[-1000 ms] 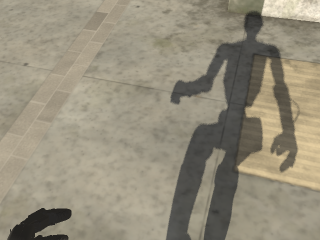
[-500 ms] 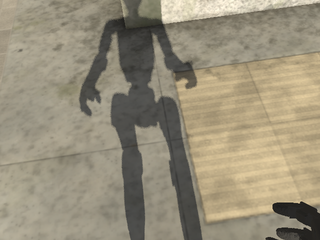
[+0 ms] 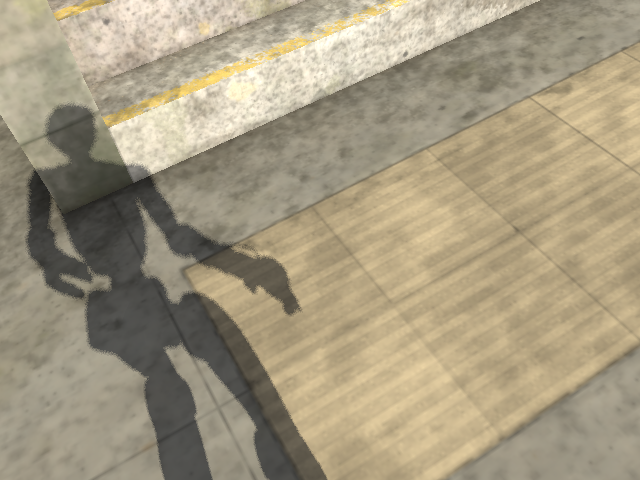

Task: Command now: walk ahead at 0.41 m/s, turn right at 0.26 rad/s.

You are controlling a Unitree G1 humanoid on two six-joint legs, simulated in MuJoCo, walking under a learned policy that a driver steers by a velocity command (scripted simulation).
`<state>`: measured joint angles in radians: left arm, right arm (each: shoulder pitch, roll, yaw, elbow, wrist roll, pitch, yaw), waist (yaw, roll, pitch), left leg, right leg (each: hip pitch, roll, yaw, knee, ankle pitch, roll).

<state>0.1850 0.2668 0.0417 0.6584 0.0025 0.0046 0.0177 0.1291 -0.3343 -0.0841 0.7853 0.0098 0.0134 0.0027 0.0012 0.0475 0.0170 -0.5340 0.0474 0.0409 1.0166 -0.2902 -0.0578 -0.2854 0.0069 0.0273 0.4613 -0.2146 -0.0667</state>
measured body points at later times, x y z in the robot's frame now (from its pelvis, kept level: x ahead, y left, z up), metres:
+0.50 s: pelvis +0.21 +0.06 -0.01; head +0.21 +0.07 +0.44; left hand +0.40 +0.29 -0.12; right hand +0.17 -0.21 -0.14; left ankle +0.12 +0.18 -0.74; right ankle +0.22 -0.10 -0.64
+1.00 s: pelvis +0.57 -0.09 -0.01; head +0.58 -0.12 +0.44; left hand +0.74 +0.12 -0.12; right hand +0.66 -0.43 -0.04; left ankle +0.84 -0.01 -0.67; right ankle +0.50 -0.09 -0.74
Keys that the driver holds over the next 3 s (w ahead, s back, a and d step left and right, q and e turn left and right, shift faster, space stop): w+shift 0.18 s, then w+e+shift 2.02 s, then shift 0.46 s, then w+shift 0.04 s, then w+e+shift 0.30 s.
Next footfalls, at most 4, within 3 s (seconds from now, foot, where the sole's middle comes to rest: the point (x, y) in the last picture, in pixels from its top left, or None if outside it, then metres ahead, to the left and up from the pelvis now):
0.30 left None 0.16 0.18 -0.78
0.74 right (427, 453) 0.53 -0.11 -0.78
1.16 left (438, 272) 0.98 -0.19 -0.78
1.64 right None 0.95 -0.67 -0.78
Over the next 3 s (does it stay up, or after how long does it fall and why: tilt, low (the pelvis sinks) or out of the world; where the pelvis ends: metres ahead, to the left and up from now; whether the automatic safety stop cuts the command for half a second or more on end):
stays up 0.90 -1.33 -0.01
